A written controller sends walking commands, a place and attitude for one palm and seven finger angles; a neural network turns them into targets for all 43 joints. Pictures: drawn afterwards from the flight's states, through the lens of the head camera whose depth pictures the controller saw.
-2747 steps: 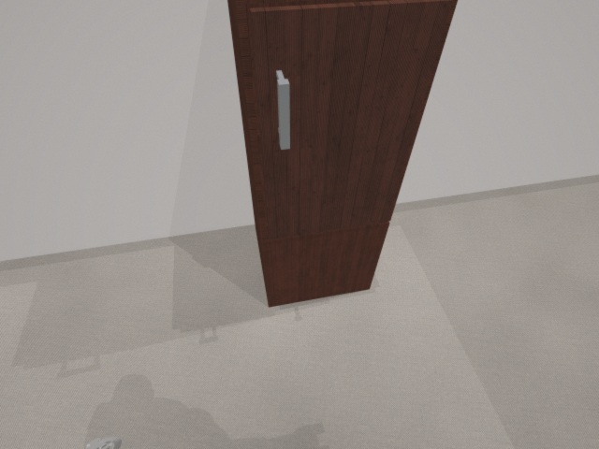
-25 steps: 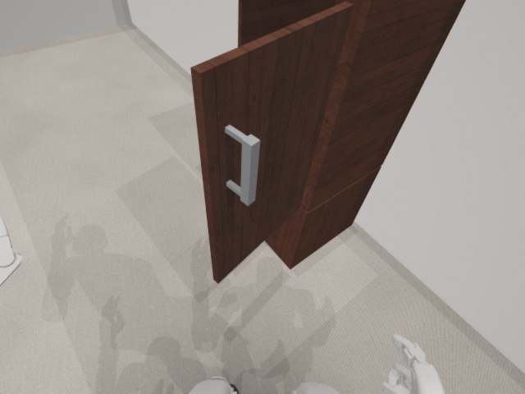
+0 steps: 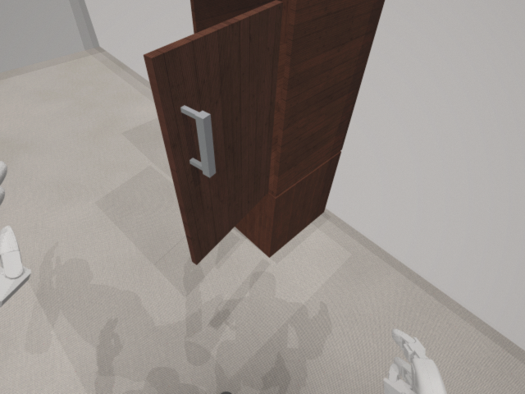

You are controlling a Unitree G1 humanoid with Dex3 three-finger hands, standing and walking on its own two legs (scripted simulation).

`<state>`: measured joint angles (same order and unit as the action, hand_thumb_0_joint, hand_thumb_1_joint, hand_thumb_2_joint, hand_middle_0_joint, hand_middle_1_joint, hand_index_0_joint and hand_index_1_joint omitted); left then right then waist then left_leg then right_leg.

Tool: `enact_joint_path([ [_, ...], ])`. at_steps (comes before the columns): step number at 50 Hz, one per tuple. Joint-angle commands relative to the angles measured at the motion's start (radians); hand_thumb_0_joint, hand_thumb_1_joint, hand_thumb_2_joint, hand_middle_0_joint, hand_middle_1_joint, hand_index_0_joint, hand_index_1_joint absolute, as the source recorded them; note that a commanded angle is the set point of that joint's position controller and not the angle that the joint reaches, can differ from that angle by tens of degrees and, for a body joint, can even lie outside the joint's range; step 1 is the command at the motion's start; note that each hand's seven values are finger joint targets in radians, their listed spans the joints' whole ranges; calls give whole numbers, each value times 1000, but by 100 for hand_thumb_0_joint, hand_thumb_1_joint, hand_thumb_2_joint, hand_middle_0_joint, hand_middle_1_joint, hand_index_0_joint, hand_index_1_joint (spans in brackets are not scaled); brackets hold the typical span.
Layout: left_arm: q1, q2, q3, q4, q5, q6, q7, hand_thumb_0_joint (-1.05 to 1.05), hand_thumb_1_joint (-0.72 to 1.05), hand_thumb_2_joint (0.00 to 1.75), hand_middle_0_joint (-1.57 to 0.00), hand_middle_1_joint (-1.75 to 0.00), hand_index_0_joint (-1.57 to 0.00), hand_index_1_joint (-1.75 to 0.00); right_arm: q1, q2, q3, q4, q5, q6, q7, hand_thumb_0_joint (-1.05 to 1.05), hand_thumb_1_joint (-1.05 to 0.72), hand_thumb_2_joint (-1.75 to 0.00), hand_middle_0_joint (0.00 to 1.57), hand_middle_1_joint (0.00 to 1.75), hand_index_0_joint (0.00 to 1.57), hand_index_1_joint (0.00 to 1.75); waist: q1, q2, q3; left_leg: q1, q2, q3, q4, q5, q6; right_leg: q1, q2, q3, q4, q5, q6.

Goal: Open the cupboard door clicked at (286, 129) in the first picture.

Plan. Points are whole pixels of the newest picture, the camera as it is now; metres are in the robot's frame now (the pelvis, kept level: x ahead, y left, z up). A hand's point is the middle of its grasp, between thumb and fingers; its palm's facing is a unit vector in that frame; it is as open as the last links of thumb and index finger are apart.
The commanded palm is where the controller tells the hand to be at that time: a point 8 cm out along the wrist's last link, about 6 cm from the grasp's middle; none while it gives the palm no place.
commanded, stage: stop stepping back and stand still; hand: left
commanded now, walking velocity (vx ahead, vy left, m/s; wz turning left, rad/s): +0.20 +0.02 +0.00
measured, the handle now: (198, 142) +0.54 +0.13 +0.09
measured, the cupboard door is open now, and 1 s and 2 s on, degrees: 100 100 100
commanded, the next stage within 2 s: let the arm hang, fingers relaxed in 0.84 s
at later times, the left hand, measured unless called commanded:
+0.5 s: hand out of the picture +0.15 +0.28 +0.17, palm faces +0.43 -0.78 -0.46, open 7.4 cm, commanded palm +0.09 +0.32 +0.18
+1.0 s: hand out of the picture +0.15 +0.30 +0.11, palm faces +0.33 -0.80 -0.49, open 7.4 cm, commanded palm none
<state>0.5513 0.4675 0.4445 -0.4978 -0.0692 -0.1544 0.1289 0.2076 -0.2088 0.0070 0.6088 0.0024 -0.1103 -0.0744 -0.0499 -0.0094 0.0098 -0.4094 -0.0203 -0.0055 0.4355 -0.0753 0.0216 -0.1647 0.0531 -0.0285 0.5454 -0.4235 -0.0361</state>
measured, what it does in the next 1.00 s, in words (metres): steps on the spot: left foot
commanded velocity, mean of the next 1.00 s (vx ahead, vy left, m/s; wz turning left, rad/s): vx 0.03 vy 0.01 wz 0.00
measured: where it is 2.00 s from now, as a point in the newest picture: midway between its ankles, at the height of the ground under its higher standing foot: outside the picture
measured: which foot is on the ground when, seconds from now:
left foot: down 0.00-0.00, up 0.02-0.20, down 0.22-1.00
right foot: down 0.00-1.00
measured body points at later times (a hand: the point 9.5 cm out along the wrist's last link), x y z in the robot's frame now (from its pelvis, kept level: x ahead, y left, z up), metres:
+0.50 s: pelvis -0.04 +0.02 +0.01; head -0.05 +0.02 +0.46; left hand +0.12 +0.32 +0.20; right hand +0.14 -0.20 -0.07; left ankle -0.01 +0.13 -0.73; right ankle -0.04 -0.09 -0.73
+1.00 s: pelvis -0.06 +0.03 +0.01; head -0.05 +0.03 +0.46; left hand +0.12 +0.34 +0.14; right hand +0.11 -0.20 -0.09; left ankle -0.01 +0.14 -0.73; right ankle -0.04 -0.09 -0.73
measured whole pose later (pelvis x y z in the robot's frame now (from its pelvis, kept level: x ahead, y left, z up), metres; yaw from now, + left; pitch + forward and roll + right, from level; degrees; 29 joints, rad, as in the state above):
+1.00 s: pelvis -0.06 +0.03 +0.01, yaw +2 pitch +0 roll -2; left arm 0.42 0.40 0.28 -0.19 0.01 -0.17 0.08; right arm 0.20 -0.25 0.00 0.74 0.00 -0.14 -0.02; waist 0.01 0.05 -0.01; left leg -0.33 0.01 0.02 0.50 -0.18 0.02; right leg -0.24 -0.01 -0.06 0.46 -0.22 0.01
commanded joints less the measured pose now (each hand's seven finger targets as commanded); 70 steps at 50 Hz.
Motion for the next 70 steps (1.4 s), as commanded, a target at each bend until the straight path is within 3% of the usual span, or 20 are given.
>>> enact_joint_path([
  [1, 71, 167, 140, -256, 6, -69, 25, 0, 90, 90, -20, -30, -20, -30, -102, -118, -58, -145, -2, -20, 8, 0, -90, -90, 20, 30, 20, 30, 60, -218, -15, 13, -21, -34, 478, -236, -53, -299, -367, 443, -459, -299, -141],
  [2, 23, 152, 131, -234, 15, -72, 29, 0, 90, 90, -20, -30, -20, -30, -71, -123, -56, -111, -9, -19, 8, 0, -90, -90, 20, 30, 20, 30, 34, -158, 13, -79, 10, -44, 583, -214, -53, -288, -368, 395, -426, -203, -149],
  [4, -83, 123, 94, -159, 28, -90, 40, 0, 90, 90, -20, -30, -20, -30, -59, -115, -45, -91, -10, -37, -1, 0, -90, -90, 20, 30, 20, 30, 19, -39, 24, -73, 69, -43, 476, -244, -39, -229, -317, 276, -357, -91, -104],
  [8, -172, 111, 56, -83, 49, -107, 57, 0, 90, 90, -20, -30, -20, -30, -73, -119, -45, -73, -5, -82, -31, 0, -90, -90, 20, 30, 20, 30, 49, -50, 5, 96, 35, 57, 98, -213, 3, -104, -255, 200, -254, 142, -67],
  [10, -153, 102, 52, -114, 46, -111, 54, 0, 90, 90, -20, -30, -20, -30, -66, -128, -51, -83, -4, -88, -26, 0, -90, -90, 20, 30, 20, 30, 59, -10, -33, 207, 52, 31, -17, -135, 22, -72, -191, 171, -174, 272, -14],
  [12, -134, 112, 65, -170, 40, -120, 49, 0, 90, 90, -20, -30, -20, -30, -67, -143, -61, -103, 6, -86, -18, 0, -90, -90, 20, 30, 20, 30, 61, 27, -98, 280, 118, -21, 13, 102, 33, -38, -129, 120, -95, 450, 33],
  [13, -77, 141, 105, -155, 44, -118, 48, 0, 90, 90, -20, -30, -20, -30, -52, -129, -51, -90, -2, -84, -16, 0, -90, -90, 20, 30, 20, 30, 53, 92, -129, 286, 114, -13, 23, 172, 34, -39, -113, 84, -70, 485, 33],
  [15, -87, 110, 76, -197, 42, -120, 40, 0, 90, 90, -20, -30, -20, -30, -57, -120, -41, -108, 6, -81, -5, 0, -90, -90, 20, 30, 20, 30, 50, 108, -131, 225, 128, -48, -10, 212, 24, 17, -77, 26, -34, 429, 42],
  [24, -37, 92, 89, -108, 26, -115, 33, 0, 90, 90, -20, -30, -20, -30, -79, -105, -31, -125, -1, -64, 3, 0, -90, -90, 20, 30, 20, 30, 43, 41, -29, 120, 87, -22, -49, -203, -2, -53, -98, 104, -216, 180, 25],
  [34, -131, 83, 51, -169, 47, -99, 39, 0, 90, 90, -20, -30, -20, -30, -84, -110, -26, -131, -2, -81, -10, 0, -90, -90, 20, 30, 20, 30, 50, 117, -54, 111, 102, -57, -156, -284, -1, 13, -56, 34, -196, 169, 47],
  [46, -34, 83, 71, -146, 35, -107, 41, 0, 90, 90, -20, -30, -20, -30, -75, -112, -37, -128, 1, -76, -6, 0, -90, -90, 20, 30, 20, 30, 52, 97, -77, 128, 86, -35, -117, -157, -16, 27, -66, 33, -209, 239, 43],
  [47, -111, -77, -338, 642, 114, 55, -100, 0, 90, 90, -20, -30, -20, -30, -143, -309, -86, 140, 0, -97, 86, 0, -90, -90, 20, 30, 20, 30, 13, 107, 8, 28, 123, -84, 48, 60, -1, -113, -143, -1, -59, 333, 16],
  [48, -115, -98, -320, 673, 105, 125, -120, 0, 90, 90, -20, -30, -20, -30, -53, -242, -90, 146, 1, -33, 81, 0, -90, -90, 20, 30, 20, 30, 30, 69, -60, 133, 134, -44, 57, 170, -13, -136, -149, 51, -89, 323, 14],
  [51, -201, -66, -335, 792, 108, 139, -129, 0, 90, 90, -20, -30, -20, -30, -60, -258, -69, 141, -16, 30, 77, 0, -90, -90, 20, 30, 20, 30, 44, -67, -72, 56, 163, -130, 7, -8, 44, -105, -111, 31, -38, 147, -3],
  [54, -284, -33, -355, 986, 109, 139, -128, 0, 90, 90, -20, -30, -20, -30, -69, -238, -59, 183, -24, 64, 81, 0, -90, -90, 20, 30, 20, 30, 40, -187, -67, 93, 104, -92, 54, -75, 28, -130, -178, 104, -124, 132, -35],
  [57, -345, -59, -393, 1166, 99, 158, -118, 0, 90, 90, -20, -30, -20, -30, -41, -177, -36, 244, -31, 100, 80, 0, -90, -90, 20, 30, 20, 30, 25, -82, -26, 147, 77, -63, 48, -120, 8, -184, -195, 122, -174, 49, -40],
  [60, -312, -89, -409, 1317, 92, 161, -113, 0, 90, 90, -20, -30, -20, -30, -28, -154, -26, 298, -33, 108, 74, 0, -90, -90, 20, 30, 20, 30, 41, 127, -15, 110, 108, -102, -56, -178, 9, -116, -149, 92, -139, 64, -13],
  [61, -289, -98, -410, 1362, 90, 159, -112, 0, 90, 90, -20, -30, -20, -30, -24, -148, -25, 315, -32, 108, 69, 0, -90, -90, 20, 30, 20, 30, 50, 153, -23, 95, 114, -110, -79, -201, 11, -77, -140, 85, -136, 95, -11],
  [66, -233, -130, -403, 1506, 84, 151, -111, 0, 90, 90, -20, -30, -20, -30, 41, -123, -34, 388, -25, 112, 55, 0, -90, -90, 20, 30, 20, 30, 52, 158, -28, 117, 115, -100, -89, -231, 8, -39, -146, 73, -179, 130, -18],
  [70, -224, -143, -408, 1565, 81, 147, -108, 0, 90, 90, -20, -30, -20, -30, 93, -114, -41, 435, -21, 116, 48, 0, -90, -90, 20, 30, 20, 30, 43, 69, 16, 149, 116, -94, -82, -211, 10, -76, -152, 70, -213, 106, -21],
])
